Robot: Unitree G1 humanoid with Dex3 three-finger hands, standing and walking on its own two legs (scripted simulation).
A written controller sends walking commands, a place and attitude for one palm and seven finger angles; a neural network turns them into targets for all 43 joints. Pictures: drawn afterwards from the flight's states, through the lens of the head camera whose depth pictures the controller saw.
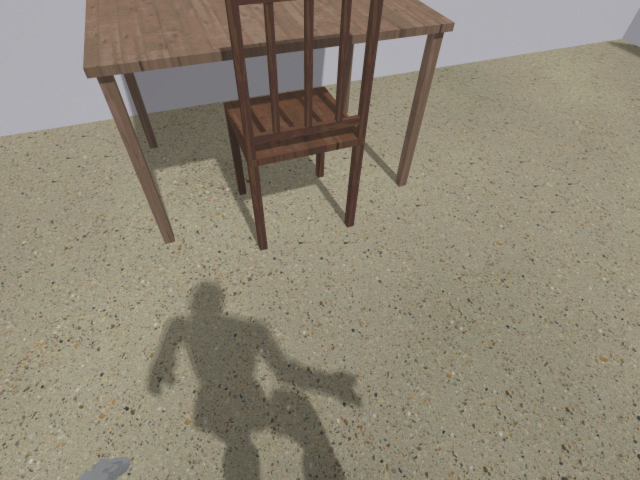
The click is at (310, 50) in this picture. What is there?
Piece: chair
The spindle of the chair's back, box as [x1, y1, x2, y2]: [304, 0, 313, 127]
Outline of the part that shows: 313,0 304,0 304,124 306,127 311,126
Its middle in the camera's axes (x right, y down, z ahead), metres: -0.04 -0.50 +1.13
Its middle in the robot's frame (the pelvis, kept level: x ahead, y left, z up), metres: +1.18 +0.10 -0.04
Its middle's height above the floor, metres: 0.73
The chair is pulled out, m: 0.00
